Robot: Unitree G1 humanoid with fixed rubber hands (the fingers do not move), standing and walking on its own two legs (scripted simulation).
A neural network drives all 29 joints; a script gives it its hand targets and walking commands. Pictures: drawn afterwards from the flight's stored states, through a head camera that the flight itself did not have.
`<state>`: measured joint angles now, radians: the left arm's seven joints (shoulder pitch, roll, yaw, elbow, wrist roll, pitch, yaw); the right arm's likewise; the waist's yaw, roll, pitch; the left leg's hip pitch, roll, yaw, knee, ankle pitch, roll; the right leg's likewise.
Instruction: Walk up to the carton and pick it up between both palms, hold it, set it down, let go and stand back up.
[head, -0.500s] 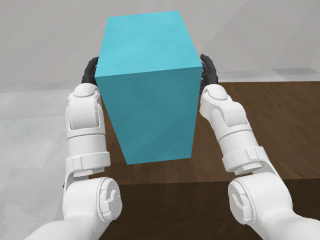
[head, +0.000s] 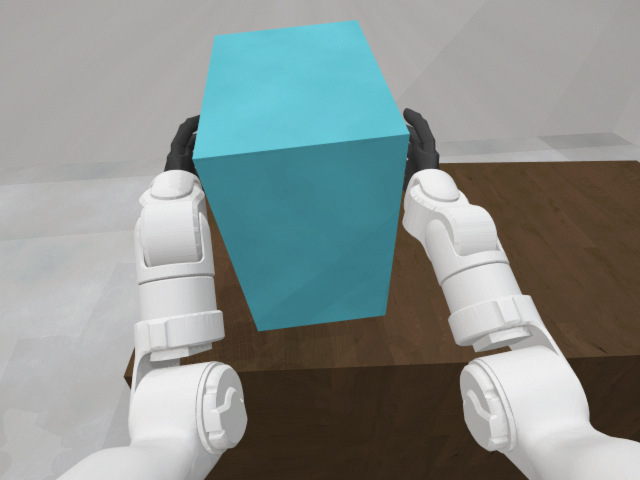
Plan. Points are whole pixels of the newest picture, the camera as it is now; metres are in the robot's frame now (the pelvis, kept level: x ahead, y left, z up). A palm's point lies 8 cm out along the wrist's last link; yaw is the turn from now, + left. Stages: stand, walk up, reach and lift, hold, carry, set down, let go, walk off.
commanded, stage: hold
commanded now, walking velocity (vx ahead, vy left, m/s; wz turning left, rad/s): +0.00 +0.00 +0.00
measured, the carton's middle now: (305, 183) +0.42 +0.01 +0.21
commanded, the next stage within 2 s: none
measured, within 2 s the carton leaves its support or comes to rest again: neither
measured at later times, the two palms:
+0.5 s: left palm (184, 182) +0.36 +0.15 +0.25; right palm (422, 178) +0.36 -0.12 +0.25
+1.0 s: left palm (177, 180) +0.36 +0.16 +0.25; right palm (413, 176) +0.36 -0.12 +0.25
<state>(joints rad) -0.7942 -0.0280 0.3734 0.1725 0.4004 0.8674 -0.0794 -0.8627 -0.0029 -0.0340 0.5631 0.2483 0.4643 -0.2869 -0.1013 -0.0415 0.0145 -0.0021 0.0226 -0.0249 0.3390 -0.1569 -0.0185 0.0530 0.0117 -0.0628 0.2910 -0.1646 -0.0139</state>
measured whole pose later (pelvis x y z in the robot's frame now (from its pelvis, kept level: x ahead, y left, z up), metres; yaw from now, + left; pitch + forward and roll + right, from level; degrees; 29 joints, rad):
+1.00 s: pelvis +0.00 +0.00 +0.00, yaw +1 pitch -10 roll -1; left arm -0.79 -0.01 0.36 0.15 0.39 0.88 -0.09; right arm -0.84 0.01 -0.03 0.54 0.26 0.46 -0.31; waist -0.10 -0.05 0.02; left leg 0.00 0.02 -0.04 0.36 -0.17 -0.02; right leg 0.06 0.01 -0.07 0.29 -0.17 -0.01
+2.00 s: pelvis +0.00 +0.00 +0.00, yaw +0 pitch -12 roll +0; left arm -0.78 -0.04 0.39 0.16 0.42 0.87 -0.10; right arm -0.84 -0.01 -0.01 0.54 0.26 0.47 -0.31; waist -0.11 -0.04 0.04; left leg 0.03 0.03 -0.02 0.33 -0.15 -0.02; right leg 0.08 0.01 -0.06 0.29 -0.17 -0.02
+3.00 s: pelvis +0.00 +0.00 +0.00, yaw +0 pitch -11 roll +0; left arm -0.82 -0.03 0.39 0.21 0.42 0.86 -0.09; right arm -0.88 0.00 -0.05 0.59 0.24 0.47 -0.29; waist -0.11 -0.03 0.03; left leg 0.01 0.02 -0.02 0.33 -0.15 -0.02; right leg 0.05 0.01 -0.06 0.29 -0.16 -0.02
